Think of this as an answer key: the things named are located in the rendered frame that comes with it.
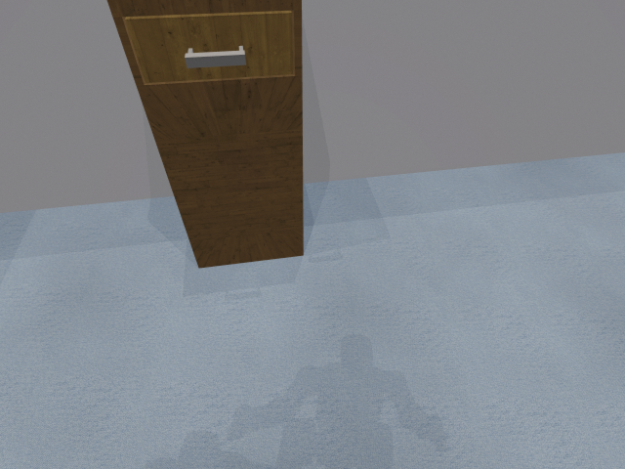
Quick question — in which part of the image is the cabinet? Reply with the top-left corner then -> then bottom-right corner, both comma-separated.
107,0 -> 304,268

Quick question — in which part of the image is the handle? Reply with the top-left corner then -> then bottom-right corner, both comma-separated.
185,46 -> 246,68

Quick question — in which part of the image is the drawer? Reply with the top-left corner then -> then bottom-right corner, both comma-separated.
125,11 -> 293,83

